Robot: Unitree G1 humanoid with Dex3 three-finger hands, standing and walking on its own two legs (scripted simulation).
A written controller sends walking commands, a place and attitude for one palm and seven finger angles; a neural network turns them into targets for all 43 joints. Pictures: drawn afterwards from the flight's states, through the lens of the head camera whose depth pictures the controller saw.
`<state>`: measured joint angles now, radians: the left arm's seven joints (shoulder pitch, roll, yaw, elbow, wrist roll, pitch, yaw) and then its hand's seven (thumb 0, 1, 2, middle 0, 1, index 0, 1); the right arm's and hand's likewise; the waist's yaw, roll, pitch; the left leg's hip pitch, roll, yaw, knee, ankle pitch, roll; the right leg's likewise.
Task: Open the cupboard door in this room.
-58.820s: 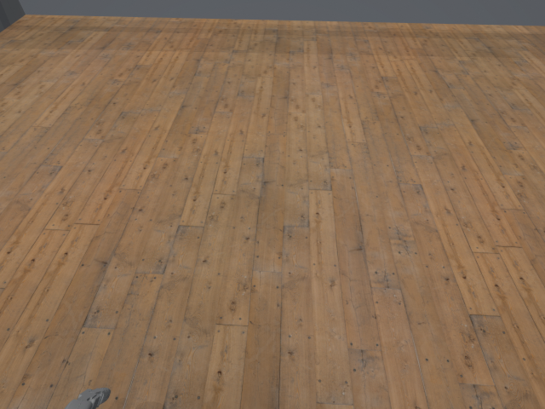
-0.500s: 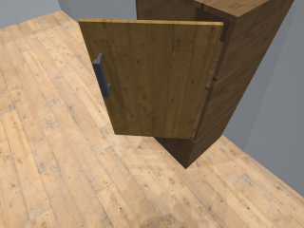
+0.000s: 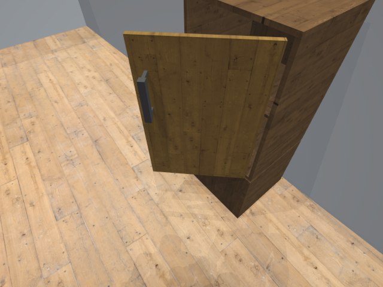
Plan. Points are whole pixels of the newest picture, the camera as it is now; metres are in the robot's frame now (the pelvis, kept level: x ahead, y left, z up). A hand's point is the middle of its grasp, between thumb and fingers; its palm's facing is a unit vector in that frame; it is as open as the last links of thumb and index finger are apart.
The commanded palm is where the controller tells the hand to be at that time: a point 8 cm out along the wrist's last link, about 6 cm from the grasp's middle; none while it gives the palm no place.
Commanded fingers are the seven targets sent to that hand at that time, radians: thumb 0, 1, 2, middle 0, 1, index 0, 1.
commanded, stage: look again from close up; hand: left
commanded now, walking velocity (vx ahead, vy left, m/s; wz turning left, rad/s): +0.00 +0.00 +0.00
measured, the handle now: (147, 97) +0.59 +0.17 +0.06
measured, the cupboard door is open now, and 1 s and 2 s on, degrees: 45 45 45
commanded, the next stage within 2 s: raise the hand with hooked fingers in 0.52 s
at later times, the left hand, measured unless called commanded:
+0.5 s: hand out of the picture +0.08 +0.19 -0.17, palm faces -0.01 -0.97 -0.23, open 7.3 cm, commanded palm none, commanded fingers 0.00 0.90 0.90 -0.20 -0.30 -0.20 -0.30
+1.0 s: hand (114, 262) +0.18 +0.18 -0.04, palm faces -0.02 -1.00 -0.05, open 8.3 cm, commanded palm +0.16 +0.25 -0.04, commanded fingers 0.00 0.43 0.70 -0.23 -0.60 -0.23 -0.60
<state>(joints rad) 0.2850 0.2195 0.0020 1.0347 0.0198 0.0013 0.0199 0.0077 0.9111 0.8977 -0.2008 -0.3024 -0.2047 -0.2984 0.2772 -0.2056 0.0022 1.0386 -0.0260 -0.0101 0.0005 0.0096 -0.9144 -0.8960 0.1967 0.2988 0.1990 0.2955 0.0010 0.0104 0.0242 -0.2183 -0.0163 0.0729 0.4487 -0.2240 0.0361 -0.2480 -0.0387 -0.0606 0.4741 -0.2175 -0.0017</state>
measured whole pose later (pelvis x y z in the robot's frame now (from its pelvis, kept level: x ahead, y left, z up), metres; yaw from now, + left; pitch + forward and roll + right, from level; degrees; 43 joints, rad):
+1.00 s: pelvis -0.01 -0.03 -0.06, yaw +1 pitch +10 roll +1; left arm 0.36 0.23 0.24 0.29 -0.29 -0.57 -0.45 0.01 0.66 0.79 -0.22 -0.46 -0.22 -0.46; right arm 0.16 -0.27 -0.05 0.56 0.02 -0.30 -0.01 0.01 -0.91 -0.90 0.20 0.30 0.20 0.30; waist 0.01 -0.03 -0.10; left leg -0.69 0.03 0.04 0.96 -0.44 -0.01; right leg -0.72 -0.02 -0.08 0.98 -0.44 -0.05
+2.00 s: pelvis +0.00 +0.01 -0.03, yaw +1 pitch +5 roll -2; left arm 0.04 0.40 0.38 0.25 -0.34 -0.15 -0.49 -0.01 -0.45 0.32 -0.30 -1.17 -0.30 -1.17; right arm 0.26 -0.26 0.07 0.55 0.04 -0.25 -0.08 0.02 -0.91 -0.90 0.20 0.30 0.20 0.30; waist 0.02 0.03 -0.06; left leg -0.50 0.01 0.03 0.82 -0.40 0.05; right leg -0.48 -0.03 -0.09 0.74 -0.35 0.01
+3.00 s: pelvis +0.00 -0.02 -0.02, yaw +1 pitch +5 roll -1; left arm -0.22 0.43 0.43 0.53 -0.33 -0.18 -0.54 -0.01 -0.50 0.30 -0.30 -1.20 -0.31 -1.20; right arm 0.27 -0.28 0.06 0.60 0.06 -0.21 -0.11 0.02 -0.91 -0.90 0.20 0.30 0.20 0.30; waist 0.00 0.03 -0.03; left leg -0.46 0.03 0.02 0.73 -0.36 0.01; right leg -0.45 -0.01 -0.10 0.70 -0.33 -0.03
